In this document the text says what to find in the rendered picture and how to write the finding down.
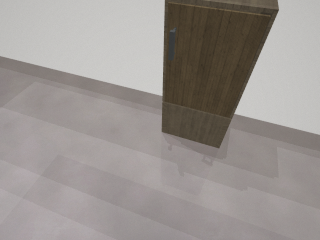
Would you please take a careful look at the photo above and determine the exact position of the cupboard door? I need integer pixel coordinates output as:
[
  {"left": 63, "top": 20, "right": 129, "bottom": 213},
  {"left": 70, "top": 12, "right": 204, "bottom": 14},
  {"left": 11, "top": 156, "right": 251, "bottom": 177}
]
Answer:
[{"left": 164, "top": 2, "right": 271, "bottom": 118}]

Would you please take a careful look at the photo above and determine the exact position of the handle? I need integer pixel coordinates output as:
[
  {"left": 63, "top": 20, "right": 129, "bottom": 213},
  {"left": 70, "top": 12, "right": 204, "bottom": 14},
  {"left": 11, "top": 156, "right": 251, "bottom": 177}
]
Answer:
[{"left": 168, "top": 27, "right": 177, "bottom": 61}]

